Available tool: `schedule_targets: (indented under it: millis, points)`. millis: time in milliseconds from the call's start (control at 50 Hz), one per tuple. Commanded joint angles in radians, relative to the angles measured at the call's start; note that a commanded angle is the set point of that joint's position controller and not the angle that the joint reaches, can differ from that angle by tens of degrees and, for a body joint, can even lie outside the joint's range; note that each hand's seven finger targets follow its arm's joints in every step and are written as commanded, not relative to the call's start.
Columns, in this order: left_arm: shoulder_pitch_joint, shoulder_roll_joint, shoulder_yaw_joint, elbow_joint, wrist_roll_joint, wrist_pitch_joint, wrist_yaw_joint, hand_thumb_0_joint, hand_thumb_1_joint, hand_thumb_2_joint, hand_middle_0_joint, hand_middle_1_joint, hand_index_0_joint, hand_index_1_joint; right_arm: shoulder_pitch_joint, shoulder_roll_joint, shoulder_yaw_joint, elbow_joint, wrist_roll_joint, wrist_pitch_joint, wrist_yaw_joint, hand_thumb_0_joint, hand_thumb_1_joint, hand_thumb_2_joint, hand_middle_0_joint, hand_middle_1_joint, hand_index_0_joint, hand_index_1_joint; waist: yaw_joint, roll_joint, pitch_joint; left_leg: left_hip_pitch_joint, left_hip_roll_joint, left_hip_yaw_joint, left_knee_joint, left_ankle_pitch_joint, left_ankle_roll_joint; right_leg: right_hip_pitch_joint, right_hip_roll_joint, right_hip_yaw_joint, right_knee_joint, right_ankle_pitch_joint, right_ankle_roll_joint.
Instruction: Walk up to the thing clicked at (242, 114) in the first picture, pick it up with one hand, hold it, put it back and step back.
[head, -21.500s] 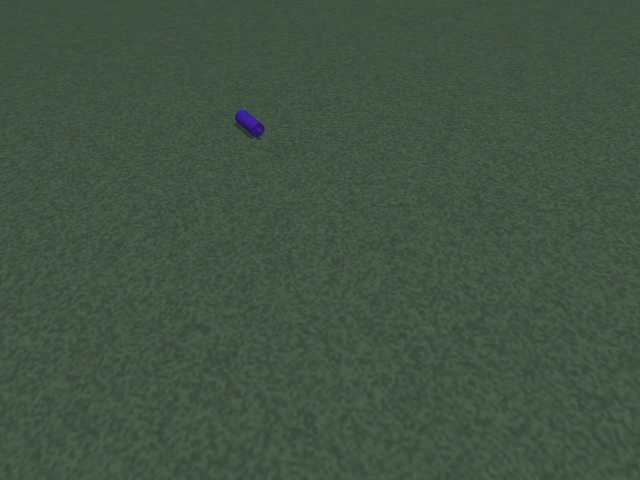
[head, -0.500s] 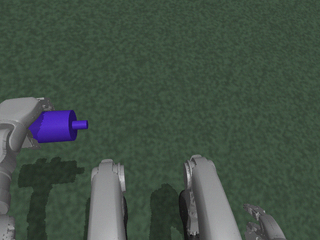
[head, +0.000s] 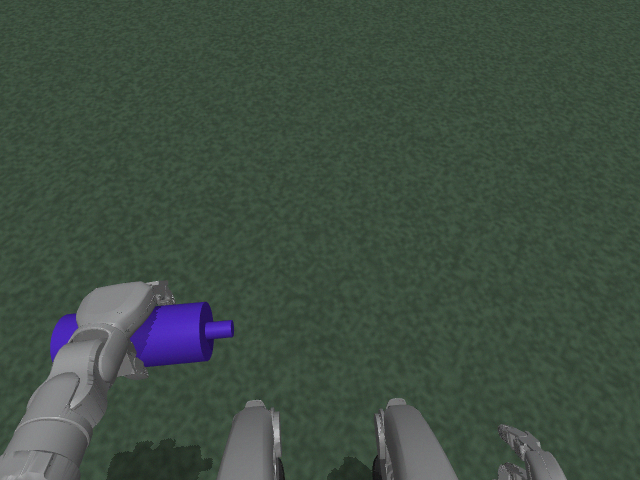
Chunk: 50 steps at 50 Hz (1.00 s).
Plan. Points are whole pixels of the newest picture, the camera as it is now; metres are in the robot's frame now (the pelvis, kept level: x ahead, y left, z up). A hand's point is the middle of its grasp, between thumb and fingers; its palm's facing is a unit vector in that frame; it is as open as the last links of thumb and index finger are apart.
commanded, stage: lift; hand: left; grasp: from above
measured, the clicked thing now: (151, 336) +0.34 +0.25 -0.10
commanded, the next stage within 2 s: hold in 0.52 s
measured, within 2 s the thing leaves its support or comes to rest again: neither
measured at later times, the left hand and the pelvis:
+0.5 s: hand (139, 297) +0.35 +0.23 +0.02, palm faces -0.46 -0.10 -0.88, open 10.9 cm; pelvis +0.04 -0.01 +0.10, yaw +0 degrees
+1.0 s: hand (137, 254) +0.38 +0.22 +0.07, palm faces -0.46 -0.08 -0.88, open 10.9 cm; pelvis +0.08 -0.01 +0.13, yaw +0 degrees
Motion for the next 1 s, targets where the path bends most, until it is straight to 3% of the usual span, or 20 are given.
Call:
schedule_targets:
  millis: [0,80,160,260,280,320,420,440,480,520,540,580,640,680,760,860,900,980]
  points:
    - [-0.295,0.200,0.089,-0.179,0.021,-0.006,0.080,0.000,0.729,0.856,-0.932,-0.897,-0.999,-0.830,0.038,-0.154,-0.060,-0.079,0.006,-0.054,-0.021,0.000,-0.888,-0.894,0.200,0.300,0.200,0.300,-0.011,0.070,-0.347,0.408,-0.036,0.003,-0.337,0.038,0.011,0.228,0.046,-0.001,-0.294,0.060,-0.068]
    - [-0.342,0.195,0.082,-0.132,0.048,0.000,0.128,0.000,0.711,0.848,-0.911,-0.902,-0.982,-0.830,0.049,-0.151,-0.062,-0.063,0.007,-0.066,-0.021,0.000,-0.887,-0.894,0.200,0.300,0.200,0.300,-0.007,0.073,-0.330,0.490,-0.045,0.012,-0.413,0.063,0.006,0.308,0.050,0.007,-0.375,0.076,-0.064]
    - [-0.346,0.155,0.054,-0.055,0.059,0.025,0.165,0.000,0.725,0.933,-0.967,-0.883,-1.010,-0.840,0.055,-0.147,-0.062,-0.049,0.009,-0.073,-0.018,0.000,-0.887,-0.894,0.200,0.300,0.200,0.300,-0.005,0.065,-0.283,0.559,-0.044,0.019,-0.492,0.083,0.000,0.368,0.053,0.009,-0.440,0.093,-0.064]
    - [-0.345,0.116,0.014,0.000,0.039,0.059,0.166,0.000,0.771,0.944,-0.993,-0.909,-1.042,-0.859,0.056,-0.144,-0.066,-0.046,0.011,-0.079,-0.016,0.000,-0.889,-0.894,0.200,0.300,0.200,0.300,0.003,0.032,-0.254,0.637,-0.050,0.033,-0.568,0.171,-0.001,0.481,0.054,0.009,-0.526,0.172,-0.057]
    - [-0.326,0.127,0.025,0.010,0.033,0.064,0.165,0.000,0.763,0.939,-0.999,-0.897,-1.045,-0.852,0.053,-0.145,-0.067,-0.048,0.012,-0.080,-0.016,0.000,-0.890,-0.895,0.200,0.300,0.200,0.300,0.015,0.028,-0.245,0.643,-0.055,0.038,-0.583,0.176,0.000,0.504,0.053,0.010,-0.543,0.175,-0.057]
    - [-0.324,0.087,-0.010,0.017,0.019,0.071,0.156,0.000,0.744,0.940,-0.998,-0.882,-1.036,-0.844,0.053,-0.139,-0.066,-0.052,0.015,-0.080,-0.015,0.000,-0.890,-0.895,0.200,0.300,0.200,0.300,0.006,0.004,-0.216,0.660,-0.061,0.055,-0.602,0.185,0.005,0.535,0.051,0.022,-0.589,0.180,-0.054]
    - [-0.325,0.071,-0.023,0.002,0.012,0.076,0.143,0.000,0.733,0.913,-0.995,-0.861,-1.035,-0.823,0.057,-0.138,-0.069,-0.052,0.018,-0.080,-0.017,0.000,-0.890,-0.894,0.200,0.300,0.200,0.300,0.015,-0.022,-0.224,0.735,-0.065,0.061,-0.651,0.257,0.005,0.620,0.048,0.028,-0.643,0.256,-0.047]
    - [-0.340,0.101,-0.004,-0.008,0.016,0.074,0.146,0.000,0.728,0.914,-1.000,-0.856,-1.037,-0.820,0.055,-0.140,-0.071,-0.050,0.018,-0.080,-0.018,0.000,-0.891,-0.895,0.200,0.300,0.200,0.300,0.015,-0.017,-0.237,0.753,-0.067,0.063,-0.659,0.268,0.005,0.636,0.047,0.030,-0.652,0.268,-0.046]
    - [-0.332,0.081,-0.012,0.006,0.020,0.072,0.147,0.000,0.723,0.924,-0.994,-0.873,-1.034,-0.834,0.056,-0.138,-0.069,-0.046,0.017,-0.079,-0.018,0.000,-0.892,-0.894,0.200,0.300,0.200,0.300,0.013,-0.019,-0.215,0.769,-0.066,0.065,-0.682,0.274,0.006,0.643,0.046,0.030,-0.668,0.275,-0.047]
    - [-0.340,0.100,0.003,-0.002,0.027,0.068,0.157,0.000,0.744,0.944,-1.021,-0.866,-1.054,-0.833,0.048,-0.140,-0.072,-0.047,0.017,-0.078,-0.020,0.000,-0.891,-0.894,0.200,0.300,0.200,0.300,0.023,-0.009,-0.227,0.807,-0.065,0.067,-0.704,0.289,0.003,0.666,0.046,0.027,-0.687,0.282,-0.048]
    - [-0.344,0.085,-0.006,0.002,0.034,0.070,0.162,0.000,0.751,0.930,-1.019,-0.870,-1.059,-0.831,0.056,-0.138,-0.068,-0.041,0.017,-0.077,-0.019,0.000,-0.891,-0.894,0.200,0.300,0.200,0.300,0.012,-0.016,-0.217,0.808,-0.065,0.066,-0.709,0.304,0.004,0.668,0.046,0.028,-0.689,0.298,-0.047]
    - [-0.372,0.102,0.000,-0.030,0.041,0.070,0.169,0.000,0.767,0.953,-1.028,-0.881,-1.069,-0.841,0.046,-0.143,-0.072,-0.042,0.019,-0.074,-0.019,0.000,-0.890,-0.894,0.200,0.300,0.200,0.300,0.028,0.009,-0.243,0.853,-0.067,0.069,-0.733,0.335,0.000,0.697,0.046,0.025,-0.701,0.321,-0.050]
    - [-0.356,0.075,-0.012,-0.012,0.045,0.083,0.176,0.000,0.751,0.908,-0.996,-0.870,-1.047,-0.819,0.050,-0.142,-0.074,-0.029,0.017,-0.069,-0.017,0.000,-0.889,-0.892,0.200,0.300,0.200,0.300,0.023,0.012,-0.221,0.886,-0.066,0.071,-0.755,0.363,-0.005,0.713,0.047,0.022,-0.721,0.344,-0.050]
    - [-0.363,0.053,-0.036,0.005,0.050,0.092,0.167,0.000,0.741,0.884,-0.992,-0.849,-1.043,-0.799,0.046,-0.142,-0.077,-0.024,0.021,-0.066,-0.016,0.000,-0.890,-0.893,0.200,0.300,0.200,0.300,0.019,0.000,-0.210,0.904,-0.065,0.076,-0.767,0.397,-0.002,0.730,0.047,0.024,-0.736,0.381,-0.049]
    - [-0.364,0.052,-0.042,-0.008,0.037,0.099,0.138,0.000,0.713,0.927,-0.977,-0.858,-1.021,-0.815,0.046,-0.148,-0.084,-0.030,0.023,-0.058,-0.013,0.000,-0.889,-0.892,0.200,0.300,0.200,0.300,0.031,-0.013,-0.234,0.961,-0.065,0.080,-0.788,0.486,-0.003,0.789,0.049,0.015,-0.750,0.455,-0.048]
    - [-0.321,0.021,-0.061,0.016,0.032,0.100,0.096,0.000,0.751,0.962,-1.006,-0.881,-1.048,-0.840,0.039,-0.145,-0.083,-0.041,0.025,-0.047,-0.009,0.000,-0.889,-0.892,0.200,0.300,0.200,0.300,0.027,-0.036,-0.179,0.960,-0.069,0.091,-0.808,0.523,0.002,0.813,0.050,0.016,-0.772,0.501,-0.044]
    - [-0.332,0.055,-0.041,-0.027,0.039,0.093,0.084,0.000,0.781,0.975,-1.031,-0.873,-1.071,-0.834,0.035,-0.148,-0.084,-0.049,0.025,-0.042,-0.009,0.000,-0.888,-0.891,0.200,0.300,0.200,0.300,0.037,-0.009,-0.194,0.978,-0.071,0.093,-0.818,0.539,-0.002,0.836,0.050,0.014,-0.777,0.504,-0.048]
    - [-0.333,0.050,-0.041,-0.063,0.054,0.087,0.069,0.000,0.783,0.968,-1.029,-0.868,-1.068,-0.829,0.033,-0.146,-0.086,-0.067,0.028,-0.031,-0.007,0.000,-0.887,-0.891,0.200,0.300,0.200,0.300,0.046,0.001,-0.199,1.018,-0.064,0.094,-0.830,0.607,-0.002,0.843,0.055,0.011,-0.772,0.551,-0.052]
